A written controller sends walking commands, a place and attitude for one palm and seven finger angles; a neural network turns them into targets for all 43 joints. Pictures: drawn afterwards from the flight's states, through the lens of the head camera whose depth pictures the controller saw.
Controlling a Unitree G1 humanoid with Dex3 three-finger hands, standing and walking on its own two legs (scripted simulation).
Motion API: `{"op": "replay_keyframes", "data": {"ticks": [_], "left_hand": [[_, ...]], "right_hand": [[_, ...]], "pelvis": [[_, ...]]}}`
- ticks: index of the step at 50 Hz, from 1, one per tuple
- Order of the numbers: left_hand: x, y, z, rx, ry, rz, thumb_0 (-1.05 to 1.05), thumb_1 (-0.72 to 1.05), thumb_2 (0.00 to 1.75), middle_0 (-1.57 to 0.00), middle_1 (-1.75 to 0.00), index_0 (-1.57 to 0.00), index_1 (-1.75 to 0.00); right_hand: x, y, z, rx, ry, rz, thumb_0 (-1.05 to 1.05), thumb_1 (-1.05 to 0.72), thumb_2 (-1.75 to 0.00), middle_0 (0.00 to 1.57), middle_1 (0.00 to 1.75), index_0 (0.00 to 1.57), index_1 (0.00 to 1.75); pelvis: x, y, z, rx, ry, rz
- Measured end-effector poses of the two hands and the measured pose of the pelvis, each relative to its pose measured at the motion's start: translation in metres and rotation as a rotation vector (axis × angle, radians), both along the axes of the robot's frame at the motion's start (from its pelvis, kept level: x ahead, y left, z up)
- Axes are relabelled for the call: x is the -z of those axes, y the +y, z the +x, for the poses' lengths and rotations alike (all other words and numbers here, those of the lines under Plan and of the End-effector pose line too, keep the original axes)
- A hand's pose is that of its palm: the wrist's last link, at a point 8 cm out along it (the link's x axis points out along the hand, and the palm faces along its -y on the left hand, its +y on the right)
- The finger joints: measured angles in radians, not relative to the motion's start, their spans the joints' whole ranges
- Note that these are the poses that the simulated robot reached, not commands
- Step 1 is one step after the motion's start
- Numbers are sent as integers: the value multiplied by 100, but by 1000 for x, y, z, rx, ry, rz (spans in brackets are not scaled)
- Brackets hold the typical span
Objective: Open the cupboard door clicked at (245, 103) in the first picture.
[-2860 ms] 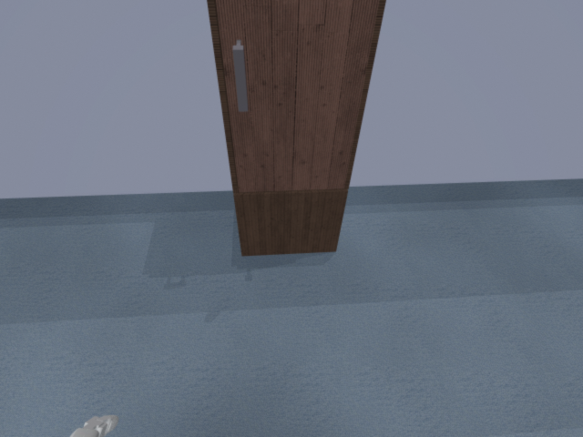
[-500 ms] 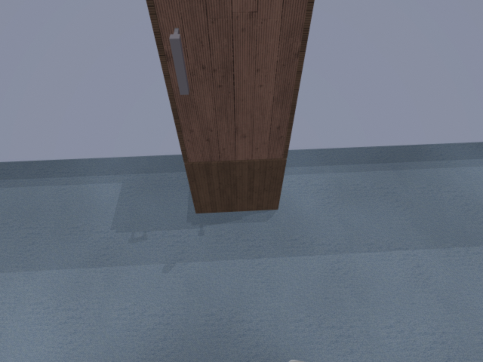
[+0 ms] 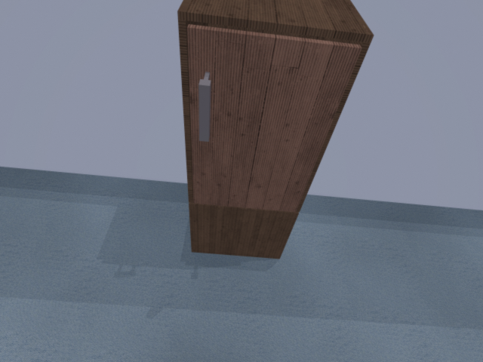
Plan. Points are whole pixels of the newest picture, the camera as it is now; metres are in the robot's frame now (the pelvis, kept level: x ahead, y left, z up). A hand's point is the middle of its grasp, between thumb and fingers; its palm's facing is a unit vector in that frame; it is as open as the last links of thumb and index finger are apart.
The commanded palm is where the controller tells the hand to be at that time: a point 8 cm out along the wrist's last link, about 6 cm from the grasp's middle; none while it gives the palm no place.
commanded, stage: come to a stop and stand still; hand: left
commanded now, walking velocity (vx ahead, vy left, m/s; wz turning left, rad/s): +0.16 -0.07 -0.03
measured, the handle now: (205, 107) +0.64 +0.15 +0.06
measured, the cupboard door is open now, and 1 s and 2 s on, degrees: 0 0 0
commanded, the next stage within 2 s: look again from close up in 1.10 s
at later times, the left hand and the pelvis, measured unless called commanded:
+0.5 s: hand (173, 351) +0.17 +0.13 -0.16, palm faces +0.01 -0.97 -0.25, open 7.3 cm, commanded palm none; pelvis +0.08 -0.05 +0.00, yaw +0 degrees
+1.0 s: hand out of the picture +0.02 +0.19 -0.17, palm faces +0.10 -0.98 -0.17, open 7.4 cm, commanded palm none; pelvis +0.03 +0.00 +0.02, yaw +1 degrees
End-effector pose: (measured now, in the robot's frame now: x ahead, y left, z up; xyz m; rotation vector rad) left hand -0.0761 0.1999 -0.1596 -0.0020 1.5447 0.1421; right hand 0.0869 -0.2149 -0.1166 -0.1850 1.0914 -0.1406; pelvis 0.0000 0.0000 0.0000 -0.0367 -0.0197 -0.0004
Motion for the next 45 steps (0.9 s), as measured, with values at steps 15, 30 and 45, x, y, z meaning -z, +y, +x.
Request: {"op": "replay_keyframes", "data": {"ticks": [15,30,45], "left_hand": [[-20,9,185,98,-202,111,0,92,89,-20,-30,-20,-30],[-40,-22,232,111,-351,187,0,91,89,-21,-30,-20,-30],[-18,40,124,25,-230,123,0,91,89,-20,-30,-20,-30]], "right_hand": [[12,-20,-52,147,362,22,0,-92,-90,20,30,20,30],[39,-66,-4,111,306,65,1,-91,-90,20,29,20,30],[0,-23,-39,58,181,-34,0,-91,-90,20,29,20,30]], "pelvis": [[-10,-22,75,-3,-2,37],[-2,-48,65,-17,4,69],[-9,-4,26,-27,3,19]]}}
